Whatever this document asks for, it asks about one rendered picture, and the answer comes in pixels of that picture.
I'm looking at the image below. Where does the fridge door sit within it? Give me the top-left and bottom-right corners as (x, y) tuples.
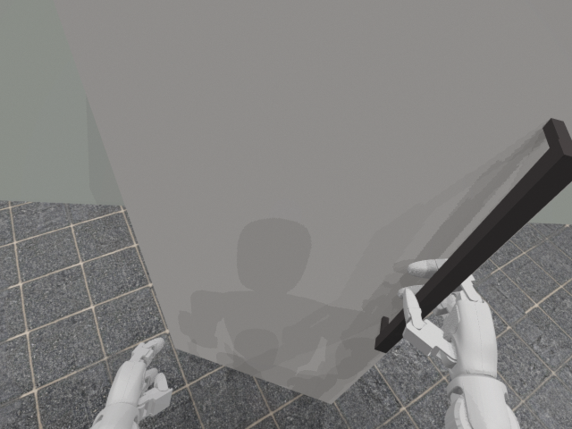
(54, 0), (572, 404)

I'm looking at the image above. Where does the right robot hand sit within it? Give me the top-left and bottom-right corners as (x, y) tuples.
(398, 258), (498, 380)

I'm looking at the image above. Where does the left robot forearm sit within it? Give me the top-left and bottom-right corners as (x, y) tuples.
(90, 403), (139, 429)

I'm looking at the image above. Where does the right robot forearm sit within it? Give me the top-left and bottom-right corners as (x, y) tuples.
(445, 374), (520, 429)

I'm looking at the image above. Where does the left robot hand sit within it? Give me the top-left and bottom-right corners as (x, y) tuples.
(105, 338), (172, 421)

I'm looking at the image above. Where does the handle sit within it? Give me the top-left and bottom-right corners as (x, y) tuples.
(374, 118), (572, 353)

